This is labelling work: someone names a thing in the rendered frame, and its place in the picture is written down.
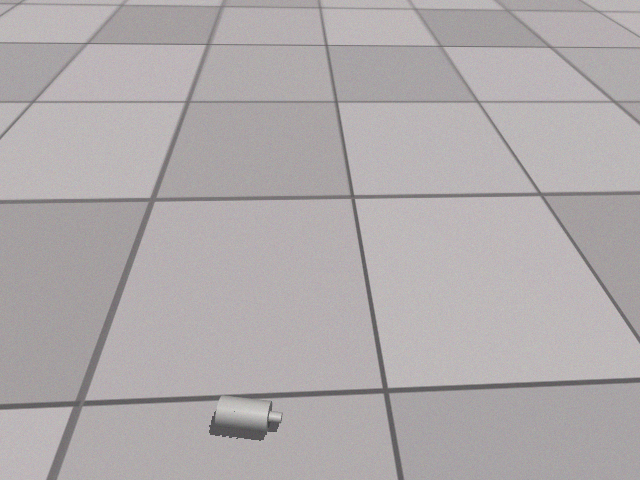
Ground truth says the bottle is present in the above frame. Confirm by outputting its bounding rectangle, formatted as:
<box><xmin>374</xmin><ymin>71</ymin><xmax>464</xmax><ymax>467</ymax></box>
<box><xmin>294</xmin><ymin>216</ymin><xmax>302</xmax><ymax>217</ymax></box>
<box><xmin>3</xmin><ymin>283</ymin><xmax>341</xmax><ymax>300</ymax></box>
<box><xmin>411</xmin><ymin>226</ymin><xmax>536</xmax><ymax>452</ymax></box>
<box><xmin>215</xmin><ymin>395</ymin><xmax>282</xmax><ymax>432</ymax></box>

